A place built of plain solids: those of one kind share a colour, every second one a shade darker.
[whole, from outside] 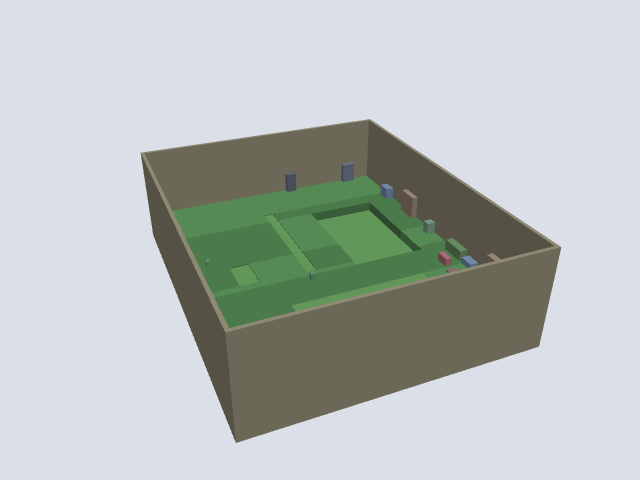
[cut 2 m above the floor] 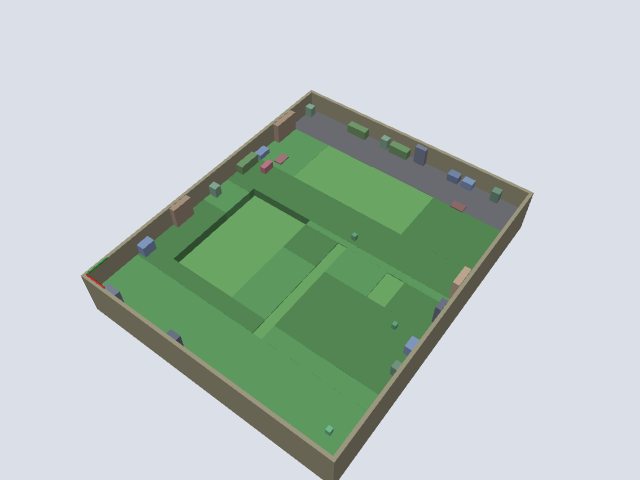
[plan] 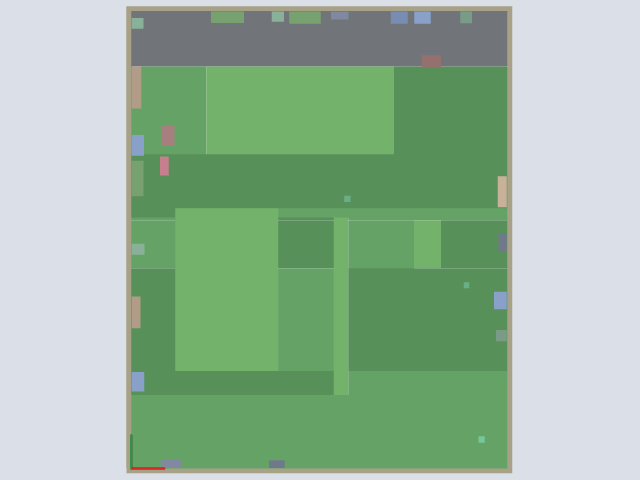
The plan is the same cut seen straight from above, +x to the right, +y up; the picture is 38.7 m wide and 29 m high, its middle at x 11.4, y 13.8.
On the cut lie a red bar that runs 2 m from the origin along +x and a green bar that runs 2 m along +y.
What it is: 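A vehicle workshop, tram depot or goods shed with inspection pits, wash bays, truck wells or a traverser pit in its floor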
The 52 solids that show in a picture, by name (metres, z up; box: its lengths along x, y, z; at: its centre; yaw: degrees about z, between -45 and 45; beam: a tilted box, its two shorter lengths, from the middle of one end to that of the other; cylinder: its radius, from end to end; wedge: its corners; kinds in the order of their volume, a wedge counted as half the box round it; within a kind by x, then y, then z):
{
 "floor_1": {"box": [2.65, 6.22, 2.4], "at": [1.32, 8.99, -1.2]},
 "floor_2": {"box": [2.65, 2.9, 2.4], "at": [1.32, 13.55, -1.2]},
 "floor_3": {"box": [2.65, 0.16, 2.4], "at": [1.32, 15.08, -1.2]},
 "floor_4": {"box": [2.65, 0.56, 2.4], "at": [1.32, 15.44, -1.2]},
 "floor_5": {"box": [4.52, 5.31, 2.4], "at": [2.26, 21.64, -1.2]},
 "floor_6": {"box": [12.23, 1.44, 2.4], "at": [6.12, 5.16, -1.2]},
 "floor_7": {"box": [3.35, 6.22, 2.4], "at": [10.55, 8.99, -1.2]},
 "floor_8": {"box": [3.35, 2.9, 2.4], "at": [10.55, 13.55, -1.2]},
 "floor_9": {"box": [3.35, 0.16, 2.4], "at": [10.55, 15.08, -1.2]},
 "floor_10": {"box": [22.72, 4.44, 2.4], "at": [11.36, 2.22, -1.2]},
 "floor_11": {"box": [22.72, 3.26, 2.4], "at": [11.36, 17.35, -1.2]},
 "floor_12": {"box": [3.98, 2.9, 2.4], "at": [15.09, 13.55, -1.2]},
 "floor_13": {"box": [13.84, 0.56, 2.4], "at": [15.8, 15.44, -1.2]},
 "floor_14": {"box": [9.62, 1.44, 2.4], "at": [17.91, 5.16, -1.2]},
 "floor_15": {"box": [9.62, 6.22, 2.4], "at": [17.91, 8.99, -1.2]},
 "floor_16": {"box": [9.62, 0.16, 2.4], "at": [17.91, 15.08, -1.2]},
 "floor_17": {"box": [6.85, 5.31, 2.4], "at": [19.3, 21.64, -1.2]},
 "floor_18": {"box": [4.01, 2.9, 2.4], "at": [20.71, 13.55, -1.2]},
 "bay_floor_1": {"box": [6.23, 9.84, 1.53], "at": [5.76, 10.8, -1.63]},
 "bay_floor_2": {"box": [11.35, 5.31, 2.4], "at": [10.2, 21.64, -1.2]},
 "bay_floor_3": {"box": [0.87, 10.72, 2.33], "at": [12.66, 9.8, -1.24]},
 "bay_floor_4": {"box": [1.63, 2.9, 2.32], "at": [17.89, 13.55, -1.24]},
 "wall_1": {"box": [0.3, 27.63, 8.59], "at": [-0.15, 13.81, 1.9]},
 "wall_2": {"box": [23.32, 0.3, 8.59], "at": [11.36, -0.15, 1.9]},
 "wall_3": {"box": [23.32, 0.3, 8.59], "at": [11.36, 27.78, 1.9]},
 "wall_4": {"box": [0.3, 27.63, 8.59], "at": [22.87, 13.81, 1.9]},
 "rack_1": {"box": [0.53, 1.93, 2.12], "at": [0.29, 9.43, 1.01]},
 "rack_2": {"box": [0.57, 2.55, 2.39], "at": [0.32, 23.02, 1.15]},
 "rack_3": {"box": [0.56, 1.88, 2.14], "at": [22.41, 16.72, 1.02]},
 "bench_1": {"box": [0.71, 2.15, 0.96], "at": [0.39, 17.52, 0.43]},
 "bench_2": {"box": [1.99, 0.69, 0.92], "at": [5.82, 27.25, 0.41]},
 "bench_3": {"box": [1.9, 0.73, 0.93], "at": [10.49, 27.23, 0.41]},
 "cupboard_1": {"box": [1.25, 0.48, 1.94], "at": [2.4, 0.27, 0.92]},
 "cupboard_2": {"box": [0.95, 0.47, 1.91], "at": [8.79, 0.27, 0.91]},
 "cupboard_3": {"box": [1.06, 0.48, 1.87], "at": [12.59, 27.36, 0.89]},
 "cupboard_4": {"box": [0.5, 1.05, 1.96], "at": [22.44, 13.66, 0.93]},
 "crates_1": {"box": [0.74, 1.26, 0.58], "at": [0.4, 19.52, 0.24]},
 "crates_2": {"box": [0.75, 1.18, 1.09], "at": [0.41, 5.23, 0.49]},
 "crates_3": {"box": [1.04, 0.74, 0.81], "at": [16.19, 27.23, 0.35]},
 "crates_4": {"box": [1.0, 0.74, 0.79], "at": [17.59, 27.23, 0.34]},
 "crates_5": {"box": [0.78, 1.06, 1.04], "at": [22.3, 10.15, 0.47]},
 "bin_1": {"box": [0.71, 0.66, 1.04], "at": [0.39, 26.89, 0.47]},
 "bin_2": {"box": [0.77, 0.67, 1.07], "at": [0.41, 13.24, 0.48]},
 "bin_3": {"box": [0.74, 0.62, 1.1], "at": [8.86, 27.29, 0.5]},
 "bin_4": {"box": [0.72, 0.7, 1.15], "at": [20.23, 27.25, 0.53]},
 "bin_5": {"box": [0.66, 0.69, 1.06], "at": [22.36, 8.03, 0.48]},
 "chest_1": {"box": [0.53, 1.14, 0.73], "at": [2.0, 18.27, 0.32]},
 "pallet_1": {"box": [0.81, 1.21, 0.2], "at": [2.21, 20.09, 0.05]},
 "pallet_2": {"box": [1.17, 0.78, 0.19], "at": [18.12, 24.58, 0.04]},
 "stand_1": {"box": [0.38, 0.38, 0.59], "at": [13.05, 16.28, 0.24]},
 "stand_2": {"box": [0.33, 0.37, 0.56], "at": [20.25, 11.06, 0.23]},
 "stand_3": {"box": [0.39, 0.4, 0.59], "at": [21.16, 1.75, 0.24]}
}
